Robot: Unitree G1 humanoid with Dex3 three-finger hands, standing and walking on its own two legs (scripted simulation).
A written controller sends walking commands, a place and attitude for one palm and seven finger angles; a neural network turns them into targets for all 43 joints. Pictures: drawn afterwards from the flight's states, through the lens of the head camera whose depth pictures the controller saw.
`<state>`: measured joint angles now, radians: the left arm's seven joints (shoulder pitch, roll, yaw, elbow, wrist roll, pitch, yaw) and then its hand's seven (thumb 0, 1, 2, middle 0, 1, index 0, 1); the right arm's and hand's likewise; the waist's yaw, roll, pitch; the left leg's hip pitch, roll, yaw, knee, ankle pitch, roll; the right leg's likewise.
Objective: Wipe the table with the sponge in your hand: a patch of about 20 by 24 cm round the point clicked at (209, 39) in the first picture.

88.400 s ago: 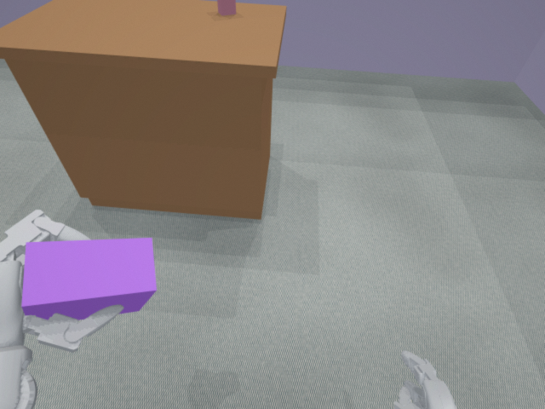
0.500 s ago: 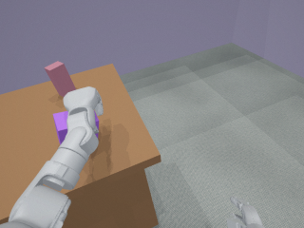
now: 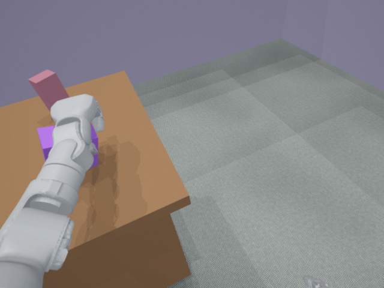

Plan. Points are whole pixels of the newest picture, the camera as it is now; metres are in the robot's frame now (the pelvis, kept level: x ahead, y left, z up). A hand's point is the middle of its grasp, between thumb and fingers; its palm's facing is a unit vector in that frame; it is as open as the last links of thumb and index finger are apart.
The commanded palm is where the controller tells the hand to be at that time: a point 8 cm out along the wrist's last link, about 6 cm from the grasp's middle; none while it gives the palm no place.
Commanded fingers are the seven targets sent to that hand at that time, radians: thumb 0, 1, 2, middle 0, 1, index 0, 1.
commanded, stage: wipe forward along the third lane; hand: left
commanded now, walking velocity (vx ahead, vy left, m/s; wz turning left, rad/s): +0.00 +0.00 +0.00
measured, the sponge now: (71, 155) +0.39 +0.30 +0.09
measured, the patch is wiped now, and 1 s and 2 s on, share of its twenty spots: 0.85 1.00 1.00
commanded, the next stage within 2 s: wipe back along the third lane in 0.46 s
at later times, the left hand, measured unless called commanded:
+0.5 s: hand (78, 123) +0.44 +0.28 +0.14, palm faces -0.10 -0.01 -0.99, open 7.5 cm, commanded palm +0.43 +0.29 +0.17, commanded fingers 0.00 0.10 1.30 -1.20 -1.60 -1.20 -1.60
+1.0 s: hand (77, 130) +0.43 +0.28 +0.13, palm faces +0.00 -0.01 -1.00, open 7.1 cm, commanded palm +0.39 +0.27 +0.17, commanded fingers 0.00 0.10 1.30 -1.20 -1.60 -1.20 -1.60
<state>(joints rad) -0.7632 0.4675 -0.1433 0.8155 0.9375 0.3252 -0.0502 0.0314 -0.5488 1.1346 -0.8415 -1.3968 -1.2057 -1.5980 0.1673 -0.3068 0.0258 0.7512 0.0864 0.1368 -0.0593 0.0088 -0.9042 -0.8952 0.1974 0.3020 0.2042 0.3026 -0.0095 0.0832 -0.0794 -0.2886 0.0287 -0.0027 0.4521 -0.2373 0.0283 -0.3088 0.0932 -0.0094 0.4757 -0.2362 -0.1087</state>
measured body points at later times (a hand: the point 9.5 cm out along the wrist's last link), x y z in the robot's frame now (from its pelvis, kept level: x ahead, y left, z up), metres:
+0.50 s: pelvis +0.00 +0.00 +0.00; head +0.02 -0.03 +0.45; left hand +0.44 +0.28 +0.19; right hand +0.10 -0.26 -0.14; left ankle +0.00 +0.16 -0.74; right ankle +0.00 -0.04 -0.74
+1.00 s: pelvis +0.01 +0.04 +0.00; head +0.01 +0.00 +0.45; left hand +0.42 +0.28 +0.19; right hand +0.17 -0.21 -0.12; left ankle +0.00 +0.16 -0.74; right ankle +0.00 -0.04 -0.74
